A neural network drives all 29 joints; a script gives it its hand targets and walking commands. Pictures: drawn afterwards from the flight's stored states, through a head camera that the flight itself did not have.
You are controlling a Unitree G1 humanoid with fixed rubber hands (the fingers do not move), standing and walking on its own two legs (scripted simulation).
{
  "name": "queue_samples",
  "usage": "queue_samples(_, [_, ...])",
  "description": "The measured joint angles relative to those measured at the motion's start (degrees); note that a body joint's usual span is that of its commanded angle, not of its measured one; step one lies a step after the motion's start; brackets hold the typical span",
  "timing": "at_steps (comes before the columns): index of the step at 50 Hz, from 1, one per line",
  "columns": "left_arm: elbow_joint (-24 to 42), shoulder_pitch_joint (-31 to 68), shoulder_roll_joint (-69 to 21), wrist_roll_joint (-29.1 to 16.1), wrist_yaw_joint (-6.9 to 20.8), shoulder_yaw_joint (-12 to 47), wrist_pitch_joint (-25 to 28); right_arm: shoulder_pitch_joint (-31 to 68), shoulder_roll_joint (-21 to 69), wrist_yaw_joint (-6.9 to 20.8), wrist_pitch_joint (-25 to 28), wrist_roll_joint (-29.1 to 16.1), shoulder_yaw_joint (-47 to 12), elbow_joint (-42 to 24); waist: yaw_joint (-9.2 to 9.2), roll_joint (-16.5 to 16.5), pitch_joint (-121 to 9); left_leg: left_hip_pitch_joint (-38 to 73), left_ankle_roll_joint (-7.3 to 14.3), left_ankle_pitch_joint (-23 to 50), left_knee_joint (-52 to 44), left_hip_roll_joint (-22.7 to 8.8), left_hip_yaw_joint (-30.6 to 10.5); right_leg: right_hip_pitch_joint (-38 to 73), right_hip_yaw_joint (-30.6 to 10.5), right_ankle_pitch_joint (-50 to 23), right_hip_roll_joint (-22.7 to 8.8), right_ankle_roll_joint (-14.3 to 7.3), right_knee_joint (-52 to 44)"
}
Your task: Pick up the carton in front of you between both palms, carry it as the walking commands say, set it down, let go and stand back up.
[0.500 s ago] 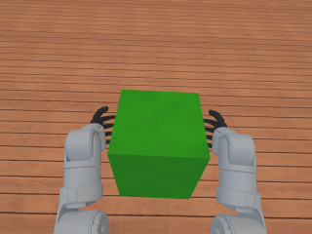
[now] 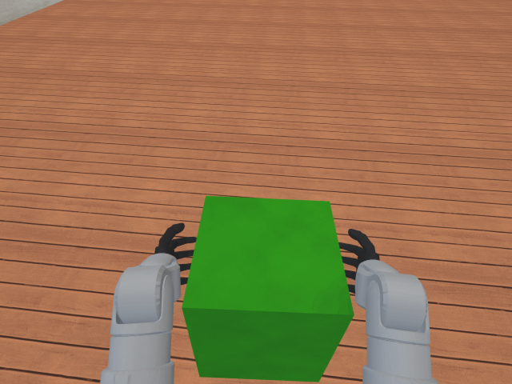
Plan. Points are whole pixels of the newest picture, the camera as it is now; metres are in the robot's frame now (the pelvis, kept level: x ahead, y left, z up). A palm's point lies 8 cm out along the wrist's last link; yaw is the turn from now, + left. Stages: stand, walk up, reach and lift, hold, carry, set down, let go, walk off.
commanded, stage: carry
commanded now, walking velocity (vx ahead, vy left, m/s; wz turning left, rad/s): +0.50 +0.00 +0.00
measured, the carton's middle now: (263, 290) +0.28 +0.01 -0.01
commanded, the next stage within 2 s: none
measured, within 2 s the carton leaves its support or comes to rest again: neither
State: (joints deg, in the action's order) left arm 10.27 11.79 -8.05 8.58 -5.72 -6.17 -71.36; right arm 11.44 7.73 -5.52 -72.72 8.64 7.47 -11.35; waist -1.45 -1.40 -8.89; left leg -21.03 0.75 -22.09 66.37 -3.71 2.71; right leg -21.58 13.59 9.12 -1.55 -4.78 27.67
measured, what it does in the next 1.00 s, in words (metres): walks ahead: left foot, then right foot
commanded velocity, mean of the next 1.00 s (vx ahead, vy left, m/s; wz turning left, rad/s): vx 0.16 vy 0.00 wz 0.00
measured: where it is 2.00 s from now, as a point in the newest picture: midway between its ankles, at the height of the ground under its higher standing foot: (256, 359)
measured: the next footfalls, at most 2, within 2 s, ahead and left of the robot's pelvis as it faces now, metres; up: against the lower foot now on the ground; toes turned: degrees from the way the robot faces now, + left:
left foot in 0.38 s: +0.41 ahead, +0.13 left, +0.00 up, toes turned +8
right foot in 0.74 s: +0.53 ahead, -0.09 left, +0.00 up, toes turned +18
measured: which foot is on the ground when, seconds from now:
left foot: up 0.00-0.36, down 0.38-1.00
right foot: down 0.00-0.40, up 0.42-0.72, down 0.74-1.00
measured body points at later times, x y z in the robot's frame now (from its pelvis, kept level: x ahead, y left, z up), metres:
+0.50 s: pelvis +0.30 +0.05 +0.00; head +0.30 +0.06 +0.45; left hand +0.59 +0.18 +0.07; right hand +0.57 -0.12 +0.07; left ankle +0.37 +0.13 -0.73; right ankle +0.17 -0.07 -0.65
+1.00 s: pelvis +0.47 +0.02 +0.00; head +0.45 +0.02 +0.45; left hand +0.76 +0.17 +0.08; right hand +0.75 -0.13 +0.08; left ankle +0.37 +0.13 -0.73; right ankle +0.49 -0.08 -0.73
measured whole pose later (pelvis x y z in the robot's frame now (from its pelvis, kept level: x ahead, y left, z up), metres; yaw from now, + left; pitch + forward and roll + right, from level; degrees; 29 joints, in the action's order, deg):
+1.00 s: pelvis +0.47 +0.02 +0.00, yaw -1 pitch +4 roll -1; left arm 13.2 12.6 -8.2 8.5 -5.5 -6.9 -69.6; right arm 12.6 8.1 -6.4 -71.4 8.7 6.8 -14.0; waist 0.0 -1.6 -8.2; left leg -8.8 -1.5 -23.5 29.6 -4.3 9.2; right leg -20.9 11.6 13.7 -3.1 -1.7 31.1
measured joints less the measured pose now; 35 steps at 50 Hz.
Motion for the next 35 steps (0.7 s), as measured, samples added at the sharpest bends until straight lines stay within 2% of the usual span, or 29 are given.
queue_samples(3, [1.1, -1.2, 0.2, -0.5, 0.0, -0.2, 0.6, -0.7, 0.2, -0.1, 0.8, 0.2, -1.0, -0.3, -0.28, 0.4, 1.0, -8.1, -0.4, 5.0, -4.9, -1.6, 0.6, 4.3, -0.5, 0.1, 0.2, 0.2, -4.7])
queue_samples(9, [4.1, -1.5, 0.2, -1.2, 0.0, -0.1, 2.1, -1.1, 0.1, -0.3, 2.2, -0.1, -1.9, -3.5, 0.15, 0.8, 1.2, -14.4, -1.9, 14.0, -24.1, -3.7, 2.5, 12.8, -1.4, 1.7, 0.4, 1.6, -12.1])
queue_samples(13, [6.0, -1.1, 0.2, -1.2, -0.1, 0.5, 1.7, -1.4, 0.0, -0.6, 1.8, -0.5, -1.8, -6.1, 0.76, 0.8, 0.2, -13.4, -1.7, 18.7, -32.9, -3.0, 4.5, 18.5, -1.8, 5.1, 0.3, 3.3, -14.2])
queue_samples(17, [6.4, -0.6, 0.1, -0.8, 0.0, 0.9, 0.6, -1.4, 0.0, -0.7, 0.9, -0.8, -1.3, -6.8, 0.69, 1.1, -1.0, -8.8, -0.9, 18.8, -39.3, -1.3, 7.4, 23.4, -2.4, 11.1, -0.4, 5.7, -12.4])
queue_samples(19, [6.4, -0.1, 0.2, -0.5, 0.0, 0.4, 0.1, -0.5, 0.1, -0.6, 0.8, -0.8, -1.3, -5.8, 0.71, 2.2, -1.1, -5.5, 0.6, 19.0, -41.2, 0.1, 9.4, 23.2, -3.1, 16.7, -2.2, 7.0, -5.3])
queue_samples(20, [6.0, 0.1, 0.5, -0.5, 0.0, -0.2, 0.1, 0.1, 0.3, -0.5, 1.5, -0.6, -1.5, -4.2, 0.96, 3.6, -0.8, -5.9, 2.1, 18.1, -38.6, 0.8, 10.3, 20.3, -3.8, 17.2, -4.1, 7.1, 2.5])
queue_samples(21, [5.5, 0.2, 0.8, -0.5, 0.0, -0.8, 0.1, 0.9, 0.4, -0.5, 1.9, -0.4, -1.8, -2.5, 1.37, 4.0, -0.3, -6.0, 3.2, 16.1, -36.5, 0.9, 10.8, 16.0, -5.7, 17.4, -4.5, 7.2, 12.1])
queue_samples(23, [4.5, 0.3, 0.8, -0.6, 0.0, -1.4, 0.0, 1.4, 0.5, -0.6, 2.2, -0.3, -1.9, -0.8, 1.71, 3.5, 1.4, -4.5, 3.8, 13.7, -36.4, 0.5, 10.9, 7.0, -8.9, 18.8, -2.9, 6.9, 28.2])
queue_samples(25, [4.4, 0.0, -0.1, -0.3, -0.3, -1.6, 0.3, 0.6, 0.4, -0.6, 2.4, -0.6, -1.6, -1.0, 1.74, 3.2, 3.2, -1.8, 3.0, 13.7, -39.3, 0.4, 10.8, 0.2, -9.2, 17.4, -2.2, 6.4, 33.2])
queue_samples(27, [5.1, -0.3, 0.0, -0.3, -0.4, -0.7, 0.6, -0.2, 0.3, -0.6, 2.7, -1.0, -1.4, -2.2, 1.92, 3.0, 4.9, 1.0, 3.2, 13.9, -42.4, 0.6, 10.7, -4.0, -8.7, 15.2, -2.4, 6.4, 28.9])
queue_samples(30, [6.8, -0.4, 0.1, -0.5, -0.6, 0.3, 1.5, -0.8, 0.2, -0.6, 3.5, -1.5, -1.3, -4.6, 2.1, 2.9, 6.5, 4.2, 2.9, 13.2, -44.9, 0.9, 10.3, -6.8, -8.2, 11.9, -2.5, 6.5, 17.4])
queue_samples(33, [9.1, -0.6, 0.1, -0.8, -0.7, 0.7, 2.0, -0.7, 0.2, -0.6, 4.0, -1.8, -1.4, -6.7, 2.0, 3.1, 6.8, 6.9, 2.1, 10.9, -44.9, 1.2, 10.1, -6.8, -7.1, 4.7, -2.5, 6.4, 7.8])
queue_samples(35, [10.3, -0.6, 0.1, -0.8, -0.8, 0.7, 1.9, -0.6, 0.2, -0.6, 3.9, -1.9, -1.6, -7.6, 1.81, 3.1, 6.3, 8.5, 1.5, 8.4, -43.2, 1.4, 10.0, -4.6, -5.7, -2.6, -2.5, 6.3, 1.3])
